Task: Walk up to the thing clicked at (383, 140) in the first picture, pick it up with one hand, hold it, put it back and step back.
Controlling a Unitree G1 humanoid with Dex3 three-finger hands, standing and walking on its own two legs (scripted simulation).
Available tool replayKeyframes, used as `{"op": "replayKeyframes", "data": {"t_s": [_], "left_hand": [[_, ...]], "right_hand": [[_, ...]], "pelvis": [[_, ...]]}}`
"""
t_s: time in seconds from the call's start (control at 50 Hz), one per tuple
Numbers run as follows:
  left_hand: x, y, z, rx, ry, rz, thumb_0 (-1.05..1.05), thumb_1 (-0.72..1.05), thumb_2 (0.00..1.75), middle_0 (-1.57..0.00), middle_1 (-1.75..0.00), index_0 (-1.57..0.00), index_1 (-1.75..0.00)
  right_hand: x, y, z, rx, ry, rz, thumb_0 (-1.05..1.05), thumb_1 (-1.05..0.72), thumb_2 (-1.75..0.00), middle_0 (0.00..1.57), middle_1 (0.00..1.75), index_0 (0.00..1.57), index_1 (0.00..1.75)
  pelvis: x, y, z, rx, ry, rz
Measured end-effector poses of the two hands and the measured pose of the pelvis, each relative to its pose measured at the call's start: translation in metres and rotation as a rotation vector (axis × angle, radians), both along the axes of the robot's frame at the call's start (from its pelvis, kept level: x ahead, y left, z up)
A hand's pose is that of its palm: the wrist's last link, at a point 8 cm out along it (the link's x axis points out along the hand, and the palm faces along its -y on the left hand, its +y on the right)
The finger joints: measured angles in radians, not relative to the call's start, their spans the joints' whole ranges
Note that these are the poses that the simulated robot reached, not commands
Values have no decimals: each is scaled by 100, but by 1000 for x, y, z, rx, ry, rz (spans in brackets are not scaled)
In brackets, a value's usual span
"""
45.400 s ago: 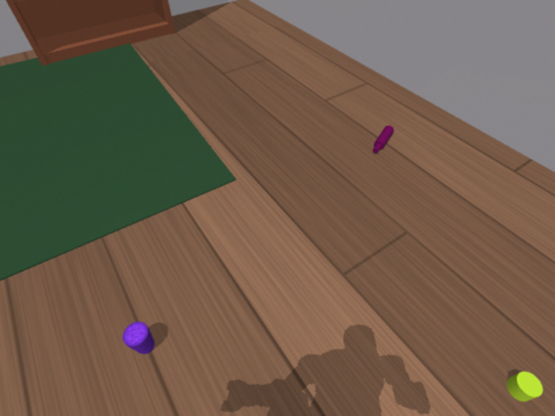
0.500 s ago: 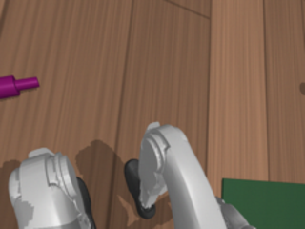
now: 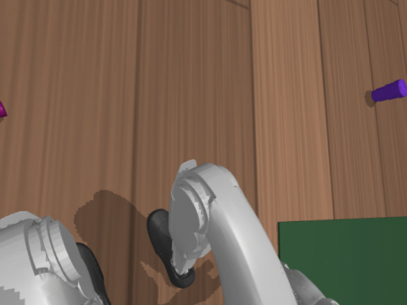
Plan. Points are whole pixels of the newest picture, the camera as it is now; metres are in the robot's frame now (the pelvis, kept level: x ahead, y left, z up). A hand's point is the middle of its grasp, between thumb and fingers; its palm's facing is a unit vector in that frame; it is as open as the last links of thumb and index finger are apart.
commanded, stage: rest palm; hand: left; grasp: from above
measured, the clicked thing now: out of the picture +0.46 +0.34 -0.28
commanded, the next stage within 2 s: close in 0.92 s
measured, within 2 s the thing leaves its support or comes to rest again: neither
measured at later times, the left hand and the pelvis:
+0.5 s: hand out of the picture +0.44 +0.36 -0.25, palm faces -0.46 -0.15 -0.88, open 14.1 cm; pelvis +0.00 +0.00 +0.00, yaw -1 degrees
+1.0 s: hand out of the picture +0.44 +0.36 -0.26, palm faces -0.46 -0.17 -0.87, open 13.6 cm; pelvis +0.00 +0.00 +0.00, yaw -2 degrees
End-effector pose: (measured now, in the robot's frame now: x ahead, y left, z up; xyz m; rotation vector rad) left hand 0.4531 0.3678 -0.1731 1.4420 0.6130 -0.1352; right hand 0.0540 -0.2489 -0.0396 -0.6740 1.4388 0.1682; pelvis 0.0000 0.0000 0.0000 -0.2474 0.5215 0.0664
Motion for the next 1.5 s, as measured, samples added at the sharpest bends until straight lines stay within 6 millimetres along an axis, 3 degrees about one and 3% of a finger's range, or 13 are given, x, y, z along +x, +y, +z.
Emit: {"op": "replayKeyframes", "data": {"t_s": [0.48, 1.04, 1.5], "left_hand": [[-5, 0, -15, -21, 10, -38, 0, -52, 100, -10, -99, -9, -100], [-4, -3, -25, -24, 21, -10, 0, -44, 96, -14, -101, -14, -101], [-5, 2, -27, -20, 8, -17, 0, -16, 75, -31, -91, -34, -87]], "right_hand": [[21, 7, 1, 30, 0, 88, 0, -90, -90, 20, 30, 20, 30], [10, 11, 3, 53, 30, 91, 0, -91, -91, 20, 30, 20, 30], [20, 11, 8, 38, 18, 129, 0, -90, -90, 20, 30, 20, 30]], "pelvis": [[2, 1, 2, -18, -20, -7], [0, 0, 3, -29, -34, -18], [-1, 2, 4, -41, -41, -20]]}}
